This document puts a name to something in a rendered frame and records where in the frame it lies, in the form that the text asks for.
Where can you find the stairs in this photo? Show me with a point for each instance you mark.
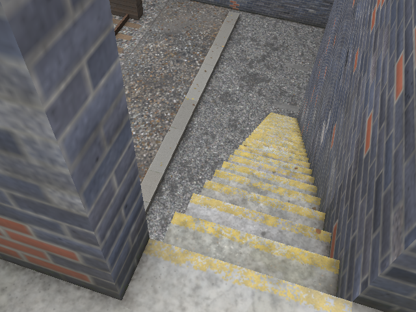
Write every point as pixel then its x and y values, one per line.
pixel 260 211

